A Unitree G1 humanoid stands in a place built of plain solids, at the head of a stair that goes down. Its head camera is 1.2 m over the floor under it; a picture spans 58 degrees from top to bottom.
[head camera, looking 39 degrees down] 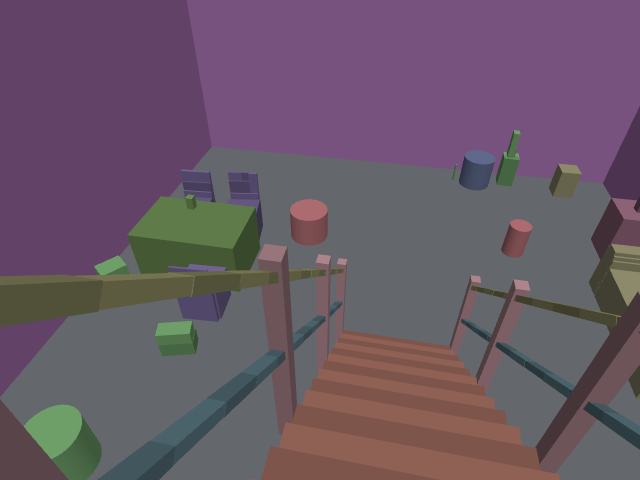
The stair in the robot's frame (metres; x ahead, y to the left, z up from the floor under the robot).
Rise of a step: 0.18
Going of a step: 0.20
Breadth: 1.20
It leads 11 degrees to the right of straight ahead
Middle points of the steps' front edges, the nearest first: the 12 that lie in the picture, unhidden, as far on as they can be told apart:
0.92 -0.43 -0.73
1.12 -0.47 -0.91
1.31 -0.50 -1.09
1.51 -0.54 -1.27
1.71 -0.58 -1.45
1.91 -0.62 -1.64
2.11 -0.66 -1.82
2.31 -0.70 -2.00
2.50 -0.74 -2.18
2.70 -0.78 -2.36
2.90 -0.82 -2.55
3.10 -0.85 -2.73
